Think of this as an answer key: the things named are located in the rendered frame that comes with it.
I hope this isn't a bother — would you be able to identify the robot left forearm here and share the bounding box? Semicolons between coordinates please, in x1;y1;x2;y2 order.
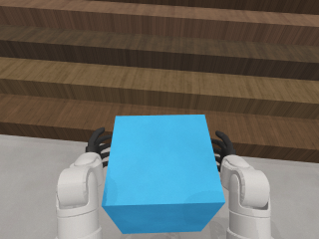
54;152;105;239

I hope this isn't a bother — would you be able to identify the right robot hand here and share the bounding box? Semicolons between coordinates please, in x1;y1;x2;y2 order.
210;130;236;172

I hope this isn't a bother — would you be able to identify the left robot hand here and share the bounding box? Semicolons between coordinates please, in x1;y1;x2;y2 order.
85;127;113;167

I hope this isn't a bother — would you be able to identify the robot right forearm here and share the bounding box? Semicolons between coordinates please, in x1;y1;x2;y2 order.
220;154;274;239

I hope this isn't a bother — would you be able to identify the carton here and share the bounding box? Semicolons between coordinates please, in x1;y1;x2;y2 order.
101;115;225;234

